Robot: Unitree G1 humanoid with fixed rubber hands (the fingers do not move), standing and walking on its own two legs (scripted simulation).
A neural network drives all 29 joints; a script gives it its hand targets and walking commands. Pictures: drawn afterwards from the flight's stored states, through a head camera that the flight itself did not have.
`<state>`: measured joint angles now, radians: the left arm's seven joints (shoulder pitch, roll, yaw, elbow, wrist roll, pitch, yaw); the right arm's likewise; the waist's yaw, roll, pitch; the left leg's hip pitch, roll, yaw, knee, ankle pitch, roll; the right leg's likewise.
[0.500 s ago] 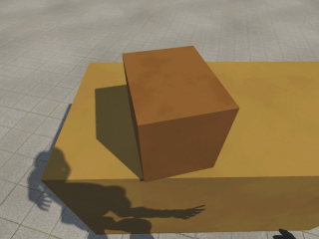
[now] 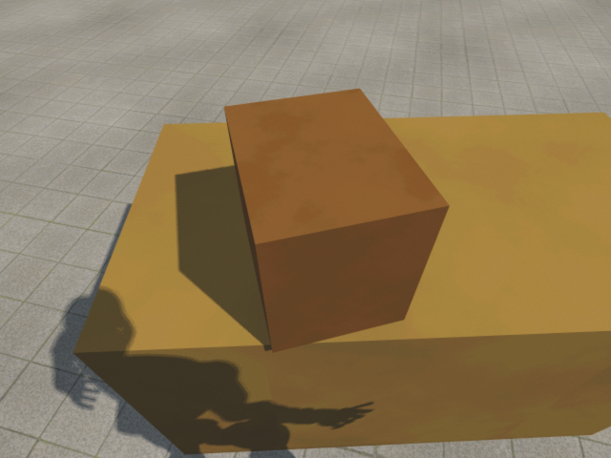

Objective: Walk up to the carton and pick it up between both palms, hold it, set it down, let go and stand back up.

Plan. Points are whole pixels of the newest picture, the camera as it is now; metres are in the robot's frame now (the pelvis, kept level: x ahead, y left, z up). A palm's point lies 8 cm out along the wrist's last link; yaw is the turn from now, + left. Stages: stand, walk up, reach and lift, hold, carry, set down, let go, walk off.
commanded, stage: walk up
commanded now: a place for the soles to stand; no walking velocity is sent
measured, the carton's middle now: (317, 217) +0.46 -0.01 +0.06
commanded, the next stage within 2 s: reach and lift in 0.08 s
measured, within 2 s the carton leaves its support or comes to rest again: neither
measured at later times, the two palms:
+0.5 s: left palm (121, 438) +0.18 +0.26 -0.07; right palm (568, 440) +0.16 -0.32 -0.06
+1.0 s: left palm (136, 440) +0.17 +0.23 -0.04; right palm (560, 452) +0.15 -0.29 -0.03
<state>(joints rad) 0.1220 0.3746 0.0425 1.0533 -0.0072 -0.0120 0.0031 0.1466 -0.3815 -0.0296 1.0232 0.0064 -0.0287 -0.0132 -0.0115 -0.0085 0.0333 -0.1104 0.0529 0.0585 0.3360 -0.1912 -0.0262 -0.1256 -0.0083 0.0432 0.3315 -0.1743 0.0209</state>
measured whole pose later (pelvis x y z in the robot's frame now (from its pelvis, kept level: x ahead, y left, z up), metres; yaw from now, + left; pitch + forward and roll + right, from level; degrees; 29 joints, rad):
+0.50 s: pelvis +0.01 +0.00 -0.01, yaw +2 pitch -8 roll -1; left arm 0.11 0.27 0.07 0.41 0.11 0.49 0.02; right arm 0.12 -0.40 -0.10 0.78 0.04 -0.06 0.11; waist -0.02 -0.03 0.09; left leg -0.06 0.07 0.02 0.51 -0.31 -0.04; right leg -0.05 0.00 0.01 0.46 -0.28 0.01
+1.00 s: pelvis +0.00 -0.01 +0.00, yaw -1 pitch -6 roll +0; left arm 0.25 0.18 0.07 0.23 0.01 0.32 0.08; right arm 0.30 -0.33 -0.10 0.40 0.07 -0.01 0.13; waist 0.00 -0.01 0.06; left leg -0.01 0.07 0.08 0.31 -0.19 -0.04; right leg -0.05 0.00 0.06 0.34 -0.19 0.01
